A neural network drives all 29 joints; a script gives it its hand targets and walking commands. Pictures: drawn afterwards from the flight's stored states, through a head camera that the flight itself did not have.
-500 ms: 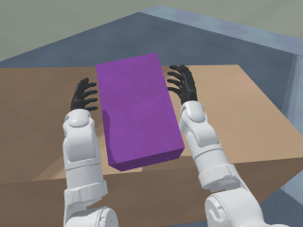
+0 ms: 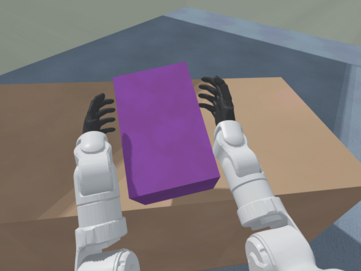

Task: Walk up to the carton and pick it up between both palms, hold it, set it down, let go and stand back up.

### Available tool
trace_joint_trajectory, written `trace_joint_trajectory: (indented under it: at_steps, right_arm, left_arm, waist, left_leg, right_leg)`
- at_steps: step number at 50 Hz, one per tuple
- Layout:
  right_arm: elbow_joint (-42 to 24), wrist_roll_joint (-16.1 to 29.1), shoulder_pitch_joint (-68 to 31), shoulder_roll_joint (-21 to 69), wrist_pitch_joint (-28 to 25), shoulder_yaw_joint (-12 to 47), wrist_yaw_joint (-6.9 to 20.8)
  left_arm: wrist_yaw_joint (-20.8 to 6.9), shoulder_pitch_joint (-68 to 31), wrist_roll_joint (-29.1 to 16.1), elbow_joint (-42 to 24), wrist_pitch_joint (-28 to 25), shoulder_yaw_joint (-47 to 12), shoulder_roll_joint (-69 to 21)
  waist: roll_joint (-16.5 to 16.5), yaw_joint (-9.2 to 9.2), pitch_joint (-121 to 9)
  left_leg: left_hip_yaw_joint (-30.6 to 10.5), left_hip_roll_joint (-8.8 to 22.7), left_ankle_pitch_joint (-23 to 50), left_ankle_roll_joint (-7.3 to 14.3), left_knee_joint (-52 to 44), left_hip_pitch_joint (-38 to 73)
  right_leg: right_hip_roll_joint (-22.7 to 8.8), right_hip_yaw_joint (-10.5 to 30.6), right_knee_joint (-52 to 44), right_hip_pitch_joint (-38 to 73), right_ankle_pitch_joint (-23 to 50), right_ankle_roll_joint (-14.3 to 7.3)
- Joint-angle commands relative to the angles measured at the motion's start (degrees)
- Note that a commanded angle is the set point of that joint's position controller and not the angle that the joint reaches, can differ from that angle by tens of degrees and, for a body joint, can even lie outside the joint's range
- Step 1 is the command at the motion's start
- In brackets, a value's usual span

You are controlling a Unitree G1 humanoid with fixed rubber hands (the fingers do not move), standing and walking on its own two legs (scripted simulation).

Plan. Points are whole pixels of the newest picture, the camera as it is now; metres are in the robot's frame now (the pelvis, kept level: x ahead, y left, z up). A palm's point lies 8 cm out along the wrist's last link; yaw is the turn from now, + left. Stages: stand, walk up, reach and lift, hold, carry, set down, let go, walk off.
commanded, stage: hold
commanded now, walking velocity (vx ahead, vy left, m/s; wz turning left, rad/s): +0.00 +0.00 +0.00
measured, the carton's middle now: (164, 135) +0.39 +0.00 +0.11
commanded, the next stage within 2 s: none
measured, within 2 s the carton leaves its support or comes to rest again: neither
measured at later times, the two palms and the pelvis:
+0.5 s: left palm (94, 136) +0.34 +0.15 +0.17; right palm (222, 117) +0.35 -0.11 +0.19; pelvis -0.01 +0.00 +0.00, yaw +0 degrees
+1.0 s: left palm (92, 135) +0.34 +0.15 +0.17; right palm (220, 115) +0.35 -0.11 +0.19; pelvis +0.00 +0.00 +0.00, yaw +0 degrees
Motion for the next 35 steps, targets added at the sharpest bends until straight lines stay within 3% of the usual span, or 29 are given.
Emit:
trace_joint_trajectory:
  at_steps: [1,3,6,8,10,12,14,18,20,22,23,26,27,29,34,35]
  right_arm:
    - [-8.7,1.9,-27.3,19.2,-1.0,16.5,6.9]
    - [-8.6,2.0,-27.7,17.9,-0.9,16.4,6.9]
    - [-6.8,0.3,-28.1,18.3,-0.5,13.7,7.2]
    - [-7.1,0.2,-28.6,19.7,-0.8,14.2,7.3]
    - [-8.2,-0.2,-29.4,19.7,-1.5,14.6,7.3]
    - [-10.4,0.7,-28.5,19.5,-2.4,16.1,7.1]
    - [-8.5,0.4,-28.5,19.0,-1.8,15.8,6.7]
    - [-7.2,0.0,-27.8,19.1,-1.0,14.3,6.8]
    - [-7.9,0.2,-28.5,19.2,-1.2,14.3,7.3]
    - [-6.6,-0.3,-28.1,18.4,-1.6,13.0,7.6]
    - [-6.1,-0.6,-28.0,18.3,-1.7,12.4,7.8]
    - [-6.9,-0.3,-28.6,18.9,-1.8,13.1,8.0]
    - [-6.3,-0.4,-27.7,18.6,-1.7,12.9,7.9]
    - [-6.8,0.2,-28.8,17.8,-1.8,14.1,8.0]
    - [-6.0,-1.1,-30.3,19.9,-1.6,13.0,7.9]
    - [-6.3,-1.2,-30.4,19.6,-1.9,12.6,7.9]
  left_arm:
    - [-8.1,-33.8,-7.5,-7.5,-3.9,-22.4,-17.5]
    - [-8.1,-33.5,-7.0,-6.8,-3.6,-22.6,-17.5]
    - [-8.7,-35.3,-7.4,-4.3,-3.6,-21.0,-17.4]
    - [-8.9,-34.6,-6.9,-3.5,-3.8,-19.8,-17.0]
    - [-8.8,-36.9,-8.0,-5.5,-4.9,-21.3,-17.0]
    - [-8.1,-35.1,-8.9,-7.2,-5.5,-23.3,-18.1]
    - [-8.4,-34.3,-7.5,-3.8,-4.9,-21.2,-16.7]
    - [-9.4,-34.2,-7.0,-3.9,-4.6,-19.5,-16.5]
    - [-9.1,-34.3,-7.1,-4.3,-4.8,-20.2,-17.0]
    - [-8.4,-36.3,-7.8,-5.2,-5.2,-22.1,-17.5]
    - [-8.2,-36.5,-7.6,-4.9,-5.2,-21.8,-17.8]
    - [-7.6,-35.5,-7.9,-4.5,-5.2,-21.8,-17.9]
    - [-7.6,-35.5,-7.9,-5.0,-5.1,-22.3,-18.1]
    - [-7.4,-35.2,-7.8,-5.8,-4.7,-22.2,-17.8]
    - [-8.2,-37.0,-7.7,-2.8,-5.0,-20.3,-16.6]
    - [-8.1,-36.2,-7.4,-2.2,-5.0,-20.4,-16.8]
  waist:
    - [6.1,0.4,-20.0]
    - [6.7,0.33,-19.2]
    - [5.4,-0.26,-16.7]
    - [4.7,0.55,-16.9]
    - [4.8,-0.12,-20.3]
    - [5.5,-0.24,-24.0]
    - [4.2,-0.08,-19.9]
    - [3.7,-0.16,-18.1]
    - [5.1,0.5,-18.3]
    - [6.1,-1.03,-18.6]
    - [6.6,-0.77,-18.2]
    - [6.2,-0.22,-18.9]
    - [6.5,-0.88,-19.2]
    - [6.0,0.17,-20.0]
    - [3.6,0.35,-19.1]
    - [4.5,0.31,-19.6]
  left_leg:
    - [0.6,-1.4,11.8,0.1,-0.1,10.0]
    - [0.6,-1.4,11.4,-0.3,-0.1,10.5]
    - [1.0,-1.4,4.4,1.1,-1.6,7.8]
    - [1.3,-1.7,5.1,1.9,-1.6,6.7]
    - [1.2,-1.9,5.7,1.1,-1.1,7.7]
    - [0.9,-1.9,11.7,0.4,0.9,10.9]
    - [0.9,-2.2,9.5,0.9,0.2,9.8]
    - [1.2,-2.0,5.7,1.4,-1.6,7.2]
    - [1.2,-1.6,6.4,0.9,-1.5,7.1]
    - [0.6,-1.5,4.9,0.3,-1.4,8.1]
    - [0.6,-1.3,4.7,0.5,-1.7,8.4]
    - [0.8,-1.5,5.4,0.8,-1.2,8.4]
    - [0.6,-1.4,6.1,0.6,-1.0,9.0]
    - [0.8,-1.2,8.5,0.5,-0.5,9.7]
    - [1.2,-1.9,3.2,2.0,-1.6,6.3]
    - [1.3,-2.0,3.4,1.8,-1.4,6.5]
  right_leg:
    - [0.5,-0.7,-2.6,-4.2,10.4,3.4]
    - [0.6,-0.9,-2.9,-4.6,9.3,3.1]
    - [-0.4,-0.3,-3.7,-6.0,4.2,3.3]
    - [-0.6,0.1,-3.5,-4.1,7.1,3.5]
    - [-0.4,-0.3,-2.6,-4.3,7.9,3.7]
    - [0.1,-0.5,-2.1,-3.4,12.9,3.6]
    - [-0.1,-0.5,-2.9,-4.3,11.9,3.9]
    - [-0.4,-0.3,-3.2,-3.5,9.4,4.0]
    - [0.2,-0.8,-3.1,-4.3,6.2,3.3]
    - [0.1,-0.9,-3.2,-6.7,3.1,3.1]
    - [0.0,-1.0,-3.4,-7.5,1.9,3.0]
    - [-0.3,-0.5,-3.3,-6.8,4.2,3.2]
    - [-0.2,-0.7,-3.2,-6.5,4.9,3.2]
    - [0.4,-0.8,-3.0,-6.3,5.3,3.0]
    - [-0.7,0.1,-3.5,-4.9,4.8,3.9]
    - [-0.8,0.2,-3.3,-5.2,5.2,3.7]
